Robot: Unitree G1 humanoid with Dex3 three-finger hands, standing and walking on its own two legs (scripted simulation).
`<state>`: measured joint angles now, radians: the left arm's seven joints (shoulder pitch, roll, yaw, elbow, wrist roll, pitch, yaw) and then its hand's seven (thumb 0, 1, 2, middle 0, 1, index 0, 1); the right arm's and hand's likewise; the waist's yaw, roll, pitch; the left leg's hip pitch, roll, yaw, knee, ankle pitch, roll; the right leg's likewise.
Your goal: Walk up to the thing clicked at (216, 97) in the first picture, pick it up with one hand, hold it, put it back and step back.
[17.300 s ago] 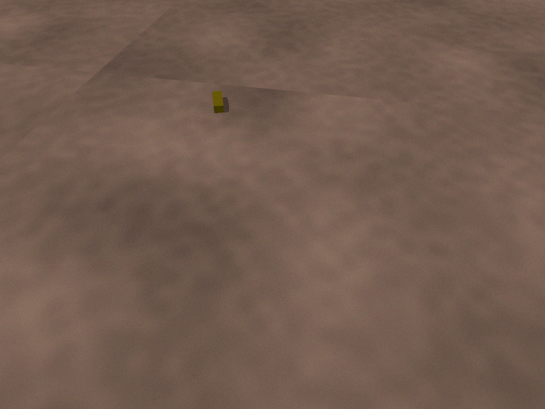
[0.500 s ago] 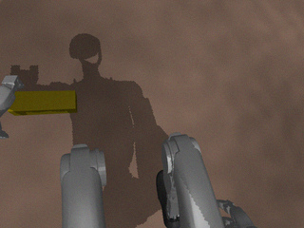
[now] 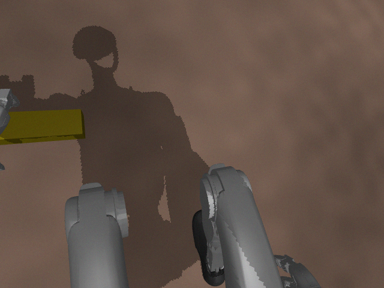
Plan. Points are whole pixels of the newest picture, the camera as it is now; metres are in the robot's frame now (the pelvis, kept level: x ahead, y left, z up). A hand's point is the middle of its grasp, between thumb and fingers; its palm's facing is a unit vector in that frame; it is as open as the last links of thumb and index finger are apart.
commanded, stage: approach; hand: left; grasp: from above
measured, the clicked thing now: (41, 126) +0.48 +0.29 -0.30
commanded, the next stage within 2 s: rest palm in 0.80 s
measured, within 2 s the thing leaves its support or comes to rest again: neither
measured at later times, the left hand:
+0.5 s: hand (29, 112) +0.48 +0.28 -0.18, palm faces -0.49 -0.04 -0.87, open 13.9 cm
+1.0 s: hand (15, 109) +0.48 +0.30 -0.17, palm faces -0.42 -0.04 -0.91, open 13.2 cm
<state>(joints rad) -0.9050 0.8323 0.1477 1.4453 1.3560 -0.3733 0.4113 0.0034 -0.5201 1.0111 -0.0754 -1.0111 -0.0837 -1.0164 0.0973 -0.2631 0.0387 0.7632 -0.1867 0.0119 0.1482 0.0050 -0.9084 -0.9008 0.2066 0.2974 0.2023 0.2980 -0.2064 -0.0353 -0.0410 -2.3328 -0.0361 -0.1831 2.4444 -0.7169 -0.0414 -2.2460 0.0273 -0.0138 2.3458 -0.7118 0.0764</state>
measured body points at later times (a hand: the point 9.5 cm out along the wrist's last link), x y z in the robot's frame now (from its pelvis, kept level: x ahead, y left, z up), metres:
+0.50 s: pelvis +0.00 +0.00 +0.01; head +0.25 +0.07 +0.37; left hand +0.50 +0.28 -0.13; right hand +0.02 -0.27 -0.09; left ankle +0.06 +0.13 -0.29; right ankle +0.10 -0.14 -0.29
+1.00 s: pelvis -0.01 +0.01 +0.00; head +0.23 +0.11 +0.36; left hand +0.50 +0.30 -0.12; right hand +0.06 -0.27 -0.08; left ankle +0.06 +0.13 -0.29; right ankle +0.10 -0.14 -0.29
